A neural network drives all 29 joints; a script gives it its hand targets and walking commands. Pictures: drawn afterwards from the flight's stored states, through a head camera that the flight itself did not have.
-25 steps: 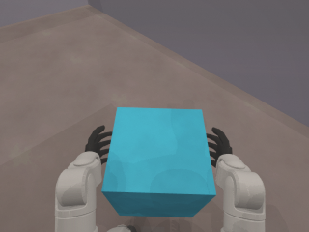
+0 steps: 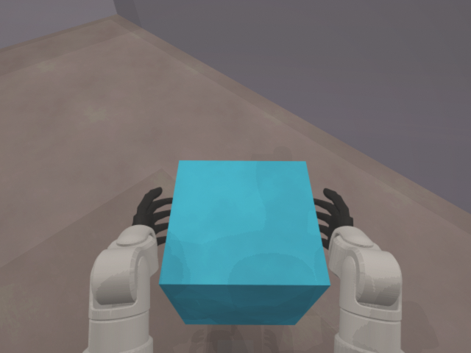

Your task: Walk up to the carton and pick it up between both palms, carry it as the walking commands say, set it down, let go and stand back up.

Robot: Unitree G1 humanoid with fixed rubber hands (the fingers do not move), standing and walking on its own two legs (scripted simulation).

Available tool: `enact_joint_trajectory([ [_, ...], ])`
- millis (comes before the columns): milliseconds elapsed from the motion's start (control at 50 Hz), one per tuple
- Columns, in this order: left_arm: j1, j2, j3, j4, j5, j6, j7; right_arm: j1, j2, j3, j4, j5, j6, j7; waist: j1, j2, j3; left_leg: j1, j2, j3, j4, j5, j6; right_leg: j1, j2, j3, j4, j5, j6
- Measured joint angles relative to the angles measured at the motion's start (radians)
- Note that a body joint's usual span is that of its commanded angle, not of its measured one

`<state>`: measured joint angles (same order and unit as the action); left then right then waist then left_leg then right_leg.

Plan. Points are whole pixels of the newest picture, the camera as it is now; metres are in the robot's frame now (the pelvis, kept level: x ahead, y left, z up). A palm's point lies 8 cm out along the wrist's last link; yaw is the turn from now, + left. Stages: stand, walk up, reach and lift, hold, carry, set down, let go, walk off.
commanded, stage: carry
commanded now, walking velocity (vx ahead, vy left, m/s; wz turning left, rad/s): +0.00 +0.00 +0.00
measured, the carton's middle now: (241, 248) +0.29 -0.01 +0.00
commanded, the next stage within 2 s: none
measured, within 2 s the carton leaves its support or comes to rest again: neither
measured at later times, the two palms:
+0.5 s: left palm (137, 192) +0.35 +0.17 +0.09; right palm (314, 194) +0.34 -0.13 +0.09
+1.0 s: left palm (126, 193) +0.36 +0.20 +0.08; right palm (297, 195) +0.35 -0.10 +0.08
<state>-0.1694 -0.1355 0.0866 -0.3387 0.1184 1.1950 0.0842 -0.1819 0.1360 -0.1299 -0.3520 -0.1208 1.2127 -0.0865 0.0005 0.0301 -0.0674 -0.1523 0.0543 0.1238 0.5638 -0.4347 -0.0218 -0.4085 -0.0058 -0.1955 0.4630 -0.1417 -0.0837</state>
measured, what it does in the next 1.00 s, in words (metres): walks ahead: left foot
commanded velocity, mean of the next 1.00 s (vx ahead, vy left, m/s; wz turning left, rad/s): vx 0.00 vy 0.00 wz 0.00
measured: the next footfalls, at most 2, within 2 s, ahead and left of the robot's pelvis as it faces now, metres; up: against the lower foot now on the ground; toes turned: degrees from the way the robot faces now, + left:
left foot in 0.60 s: +0.08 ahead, +0.14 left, +0.00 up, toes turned -4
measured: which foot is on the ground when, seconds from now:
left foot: down 0.00-0.50, up 0.52-0.58, down 0.60-1.00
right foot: down 0.00-1.00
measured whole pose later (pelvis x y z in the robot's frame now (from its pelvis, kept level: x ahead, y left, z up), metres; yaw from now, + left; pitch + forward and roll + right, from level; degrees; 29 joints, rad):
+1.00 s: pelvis +0.09 +0.05 +0.00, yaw +0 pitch +4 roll +0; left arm -0.16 -0.13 0.10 -0.32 0.12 1.21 0.08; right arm -0.15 0.13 -0.11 -0.31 -0.12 1.20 -0.09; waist -0.01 0.00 -0.10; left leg -0.27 0.02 0.12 0.58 -0.38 0.03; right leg -0.32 -0.09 -0.15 0.59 -0.33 0.03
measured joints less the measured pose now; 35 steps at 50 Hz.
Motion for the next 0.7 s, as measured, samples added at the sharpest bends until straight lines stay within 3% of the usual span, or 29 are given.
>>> enact_joint_trajectory([
  [40, -0.007, -0.001, 0.003, 0.019, 0.003, 0.002, -0.002, 0.0, 0.0, -0.003, 0.014, -0.002, 0.0, 0.0, 0.001, -0.007, -0.006, -0.018, -0.005, -0.016, -0.027, -0.017, -0.008, 0.011, -0.007, -0.002, -0.003, -0.01, 0.017],
  [100, -0.002, 0.0, 0.004, 0.014, 0.003, 0.002, -0.004, 0.003, 0.0, 0.001, 0.013, -0.002, -0.001, -0.001, 0.001, -0.002, -0.005, -0.018, 0.008, -0.014, -0.122, 0.096, -0.01, 0.03, -0.004, -0.009, -0.004, -0.039, 0.013],
  [280, 0.012, 0.002, 0.011, -0.014, -0.008, 0.006, -0.001, 0.02, -0.002, 0.023, 0.001, 0.001, -0.013, -0.002, 0.012, -0.019, -0.031, -0.025, 0.0, 0.0, -0.047, 0.058, -0.01, 0.02, -0.023, 0.007, 0.071, -0.092, 0.039],
  [440, 0.037, 0.005, -0.001, -0.048, -0.006, 0.011, 0.0, 0.047, -0.004, 0.039, -0.023, 0.008, -0.018, -0.003, -0.013, -0.015, -0.027, 0.002, -0.008, 0.01, -0.061, 0.092, 0.016, 0.037, -0.032, 0.012, 0.077, -0.057, 0.077],
  [520, 0.037, 0.004, -0.014, -0.05, -0.004, 0.016, 0.0, 0.066, -0.007, 0.036, -0.043, 0.013, -0.016, -0.005, -0.006, -0.025, -0.025, -0.066, -0.007, 0.001, 0.08, 0.102, 0.0, 0.111, -0.029, 0.011, -0.034, -0.052, 0.054],
  [560, 0.028, 0.003, -0.019, -0.031, 0.003, 0.005, -0.002, 0.054, -0.006, 0.022, -0.031, 0.014, -0.02, -0.004, -0.005, -0.037, -0.027, -0.097, -0.023, -0.015, 0.042, 0.015, -0.003, 0.118, -0.04, 0.017, -0.041, -0.06, 0.049],
  [580, 0.026, 0.003, -0.018, -0.027, 0.006, 0.003, -0.002, 0.044, -0.005, 0.018, -0.024, 0.014, -0.019, -0.004, -0.008, -0.041, -0.029, -0.097, -0.026, -0.014, -0.024, 0.045, -0.002, 0.122, -0.047, 0.021, -0.036, -0.079, 0.059],
  [620, 0.025, 0.003, -0.013, -0.017, 0.011, -0.001, -0.004, 0.031, -0.003, 0.015, -0.003, 0.011, -0.02, -0.002, -0.011, -0.034, -0.035, -0.092, -0.017, -0.011, -0.095, 0.136, 0.018, 0.113, -0.053, 0.025, 0.018, -0.131, 0.086],
  [700, 0.036, 0.005, 0.0, 0.009, 0.01, 0.021, -0.004, 0.05, -0.005, 0.032, 0.04, 0.005, -0.018, 0.0, -0.005, -0.054, -0.061, -0.085, -0.039, 0.0, -0.052, 0.083, 0.05, 0.111, -0.081, 0.039, 0.075, -0.167, 0.104],
])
